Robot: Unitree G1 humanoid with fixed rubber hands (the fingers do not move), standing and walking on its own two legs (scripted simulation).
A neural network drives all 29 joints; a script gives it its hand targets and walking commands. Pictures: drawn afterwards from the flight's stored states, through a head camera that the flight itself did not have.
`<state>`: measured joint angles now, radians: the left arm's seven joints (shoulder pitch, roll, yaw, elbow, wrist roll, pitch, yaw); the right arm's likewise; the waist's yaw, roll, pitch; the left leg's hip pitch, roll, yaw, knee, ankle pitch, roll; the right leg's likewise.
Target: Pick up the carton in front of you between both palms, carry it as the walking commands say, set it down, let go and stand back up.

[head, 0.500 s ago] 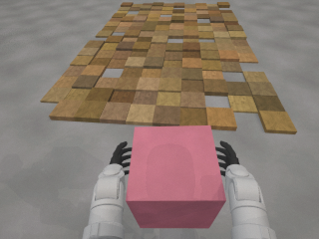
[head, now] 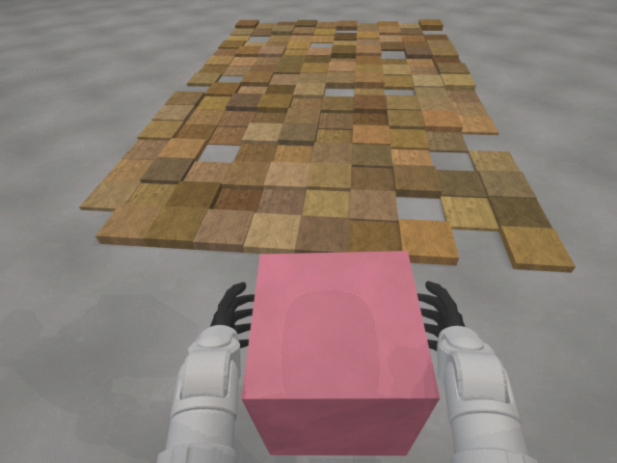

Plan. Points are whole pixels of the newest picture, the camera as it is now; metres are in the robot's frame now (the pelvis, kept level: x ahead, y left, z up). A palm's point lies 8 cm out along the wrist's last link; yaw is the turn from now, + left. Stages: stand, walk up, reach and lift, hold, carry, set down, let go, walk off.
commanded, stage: reach and lift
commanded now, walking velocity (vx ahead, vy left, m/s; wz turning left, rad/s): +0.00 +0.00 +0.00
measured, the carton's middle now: (335, 358) +0.30 +0.00 -0.04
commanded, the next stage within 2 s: hold in 0.02 s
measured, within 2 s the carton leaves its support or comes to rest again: neither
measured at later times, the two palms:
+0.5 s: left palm (221, 339) +0.27 +0.15 +0.05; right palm (456, 341) +0.28 -0.15 +0.05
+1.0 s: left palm (222, 336) +0.28 +0.15 +0.05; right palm (455, 337) +0.28 -0.15 +0.05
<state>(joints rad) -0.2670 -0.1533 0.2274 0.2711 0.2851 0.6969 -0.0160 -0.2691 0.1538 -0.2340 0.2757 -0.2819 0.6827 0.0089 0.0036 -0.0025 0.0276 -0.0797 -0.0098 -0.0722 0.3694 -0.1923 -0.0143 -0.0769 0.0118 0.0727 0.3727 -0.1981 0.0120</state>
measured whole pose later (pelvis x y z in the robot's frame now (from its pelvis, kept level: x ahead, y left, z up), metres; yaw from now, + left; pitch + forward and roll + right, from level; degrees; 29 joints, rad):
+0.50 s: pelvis -0.02 +0.00 +0.00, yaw +0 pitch -8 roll +0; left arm -0.29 -0.16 0.23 0.23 0.28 0.77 -0.02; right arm -0.29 0.16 -0.24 0.23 -0.28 0.75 0.01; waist 0.00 0.00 0.05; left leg -0.06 -0.01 -0.07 0.38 -0.18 -0.01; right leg -0.05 0.01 0.07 0.38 -0.19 0.01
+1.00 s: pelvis +0.00 +0.00 +0.00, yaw +0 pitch -8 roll +0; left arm -0.24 -0.15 0.19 0.19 0.27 0.78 -0.01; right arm -0.25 0.15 -0.20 0.20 -0.28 0.77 0.01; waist 0.00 0.00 0.04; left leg -0.03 -0.01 -0.07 0.35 -0.18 -0.01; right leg -0.03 0.01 0.07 0.35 -0.19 0.01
